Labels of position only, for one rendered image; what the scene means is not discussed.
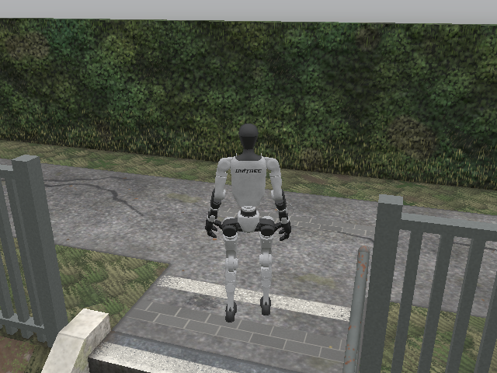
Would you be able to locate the right robot upper arm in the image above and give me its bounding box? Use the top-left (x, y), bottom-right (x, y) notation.
top-left (265, 157), bottom-right (283, 200)

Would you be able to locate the left robot forearm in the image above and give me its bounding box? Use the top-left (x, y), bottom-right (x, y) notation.
top-left (207, 188), bottom-right (221, 222)

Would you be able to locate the left robot upper arm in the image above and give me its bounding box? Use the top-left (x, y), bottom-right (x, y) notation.
top-left (214, 157), bottom-right (232, 200)

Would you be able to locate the right robot thigh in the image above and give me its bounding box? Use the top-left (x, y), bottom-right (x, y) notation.
top-left (259, 216), bottom-right (275, 267)

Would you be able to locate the robot left hand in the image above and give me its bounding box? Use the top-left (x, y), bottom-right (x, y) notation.
top-left (205, 220), bottom-right (222, 238)

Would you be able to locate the right robot forearm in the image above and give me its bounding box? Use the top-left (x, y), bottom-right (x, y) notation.
top-left (275, 189), bottom-right (290, 224)

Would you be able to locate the robot right foot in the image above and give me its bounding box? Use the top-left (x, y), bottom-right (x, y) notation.
top-left (260, 296), bottom-right (271, 315)

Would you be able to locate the robot right hand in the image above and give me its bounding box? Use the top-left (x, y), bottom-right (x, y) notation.
top-left (274, 221), bottom-right (291, 241)

